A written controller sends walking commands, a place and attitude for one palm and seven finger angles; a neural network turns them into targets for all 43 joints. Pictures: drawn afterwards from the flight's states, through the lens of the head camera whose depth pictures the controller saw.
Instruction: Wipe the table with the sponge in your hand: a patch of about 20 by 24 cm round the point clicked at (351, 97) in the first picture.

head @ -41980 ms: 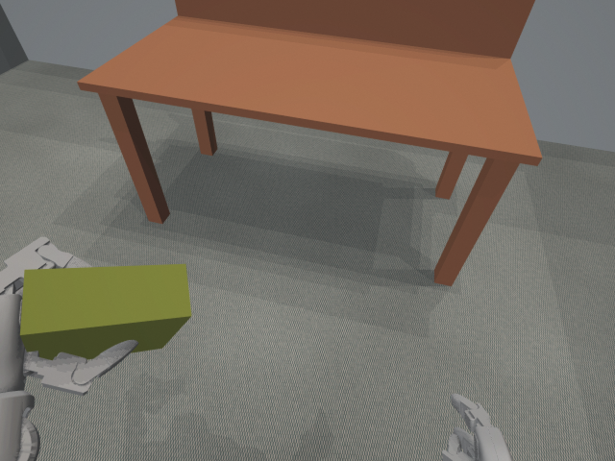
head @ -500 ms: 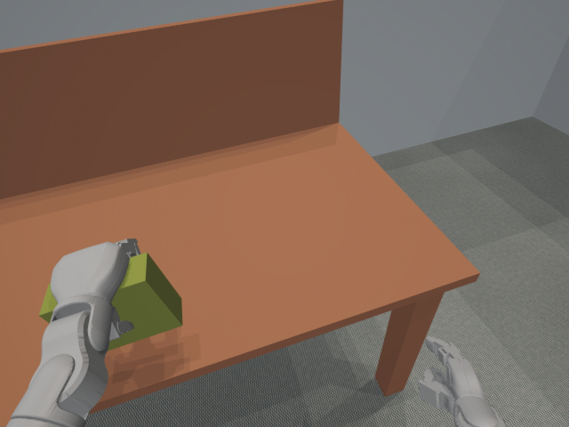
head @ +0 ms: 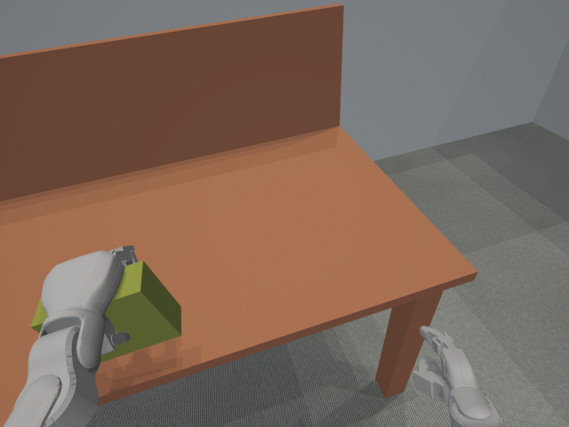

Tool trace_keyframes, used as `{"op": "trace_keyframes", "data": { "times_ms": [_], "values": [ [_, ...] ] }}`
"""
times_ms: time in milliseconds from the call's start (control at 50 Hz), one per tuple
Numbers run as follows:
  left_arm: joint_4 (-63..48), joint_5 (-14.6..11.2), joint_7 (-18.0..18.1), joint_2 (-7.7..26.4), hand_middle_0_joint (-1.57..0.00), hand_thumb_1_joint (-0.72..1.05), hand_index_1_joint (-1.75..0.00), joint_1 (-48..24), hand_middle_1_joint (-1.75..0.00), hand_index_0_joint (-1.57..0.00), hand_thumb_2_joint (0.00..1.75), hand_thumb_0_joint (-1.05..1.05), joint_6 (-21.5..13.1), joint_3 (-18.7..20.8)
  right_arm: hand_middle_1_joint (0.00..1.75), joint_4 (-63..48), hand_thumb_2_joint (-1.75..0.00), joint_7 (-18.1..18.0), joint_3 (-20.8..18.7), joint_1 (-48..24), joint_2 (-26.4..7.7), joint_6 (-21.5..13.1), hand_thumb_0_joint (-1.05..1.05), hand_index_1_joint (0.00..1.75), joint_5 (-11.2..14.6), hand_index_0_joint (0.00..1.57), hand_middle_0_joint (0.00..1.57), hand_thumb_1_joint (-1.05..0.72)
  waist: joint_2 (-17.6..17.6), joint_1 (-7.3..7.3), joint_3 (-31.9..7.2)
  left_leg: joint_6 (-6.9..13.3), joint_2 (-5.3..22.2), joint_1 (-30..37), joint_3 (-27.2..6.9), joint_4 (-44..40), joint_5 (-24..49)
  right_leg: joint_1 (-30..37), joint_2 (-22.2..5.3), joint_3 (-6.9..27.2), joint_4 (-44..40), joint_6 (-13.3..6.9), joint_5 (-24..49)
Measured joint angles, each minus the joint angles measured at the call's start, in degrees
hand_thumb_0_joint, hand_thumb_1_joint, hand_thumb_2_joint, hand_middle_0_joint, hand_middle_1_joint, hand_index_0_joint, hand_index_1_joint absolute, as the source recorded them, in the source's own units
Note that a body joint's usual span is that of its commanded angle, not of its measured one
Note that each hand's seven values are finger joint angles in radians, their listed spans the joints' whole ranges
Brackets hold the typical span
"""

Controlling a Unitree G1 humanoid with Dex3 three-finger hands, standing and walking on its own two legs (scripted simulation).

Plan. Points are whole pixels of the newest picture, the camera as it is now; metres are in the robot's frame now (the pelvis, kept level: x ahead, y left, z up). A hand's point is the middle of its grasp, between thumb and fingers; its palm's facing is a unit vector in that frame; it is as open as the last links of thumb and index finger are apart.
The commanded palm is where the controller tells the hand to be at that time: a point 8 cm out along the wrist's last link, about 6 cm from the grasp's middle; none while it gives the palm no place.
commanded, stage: bring the sponge back beside the body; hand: left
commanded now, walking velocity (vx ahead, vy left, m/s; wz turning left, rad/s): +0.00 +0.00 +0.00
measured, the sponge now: (123, 322) +0.21 +0.29 +0.05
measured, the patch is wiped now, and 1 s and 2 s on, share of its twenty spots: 1.00 1.00 1.00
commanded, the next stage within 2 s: step back with the hand held close in 0.70 s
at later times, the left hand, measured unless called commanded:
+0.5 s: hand (94, 319) +0.19 +0.29 +0.11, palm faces +0.09 -0.13 -0.99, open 9.5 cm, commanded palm +0.15 +0.28 +0.18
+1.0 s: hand (131, 289) +0.21 +0.24 +0.14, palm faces +0.28 -0.86 -0.43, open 9.5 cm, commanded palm +0.16 +0.28 +0.17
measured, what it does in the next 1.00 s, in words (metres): stands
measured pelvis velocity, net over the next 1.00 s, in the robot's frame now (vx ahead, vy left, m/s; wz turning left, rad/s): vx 0.00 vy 0.00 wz -0.02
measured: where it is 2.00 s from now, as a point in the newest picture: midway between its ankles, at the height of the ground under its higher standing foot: outside the picture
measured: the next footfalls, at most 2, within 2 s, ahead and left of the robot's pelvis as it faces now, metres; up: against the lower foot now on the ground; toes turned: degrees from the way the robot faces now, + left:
right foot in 1.98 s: -0.13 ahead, -0.12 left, +0.00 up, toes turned -2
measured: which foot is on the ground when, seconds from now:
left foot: down 0.00-1.00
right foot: down 0.00-1.00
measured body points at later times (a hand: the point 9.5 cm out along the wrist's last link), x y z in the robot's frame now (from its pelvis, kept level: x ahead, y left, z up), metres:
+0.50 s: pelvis +0.00 +0.00 +0.00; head -0.04 -0.04 +0.44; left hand +0.18 +0.29 +0.16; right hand +0.27 -0.18 -0.06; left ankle +0.03 +0.11 -0.74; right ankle +0.00 -0.09 -0.74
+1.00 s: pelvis +0.00 +0.00 -0.01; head -0.01 +0.00 +0.44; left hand +0.19 +0.28 +0.16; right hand +0.21 -0.21 -0.06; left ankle +0.02 +0.11 -0.74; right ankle +0.00 -0.09 -0.74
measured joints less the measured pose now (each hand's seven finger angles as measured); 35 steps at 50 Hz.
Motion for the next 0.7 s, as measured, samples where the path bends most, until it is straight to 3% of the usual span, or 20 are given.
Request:
{"op": "trace_keyframes", "data": {
  "times_ms": [380,700],
  "values": [
    [-9.48,-1.05,-0.57,0.79,-0.79,-0.47,-1.4,6.92,-1.37,-0.79,1.09,0.0,1.97,1.1,0.3,-0.75,-0.9,0.5,0.45,-0.91,0.38,-0.16,0.01,0.3,-0.29,0.2,0.2,-0.91,0.28,0.69,-0.17,0.0,0.15,0.18,0.27,0.75,-0.36,0.09,0.15,0.34,0.73,0.01,-0.23],
    [-8.98,-0.77,-0.86,0.78,-0.79,-0.47,-1.4,6.21,-1.37,-0.79,1.09,0.0,1.91,0.7,0.3,-0.79,-0.9,0.05,0.83,-0.9,0.67,-0.53,0.01,0.3,-0.38,0.2,0.2,-0.91,-0.11,0.55,0.23,-0.07,0.21,0.27,0.18,0.68,-0.07,0.16,0.24,0.33,0.68,-0.05,0.05]
  ]
}}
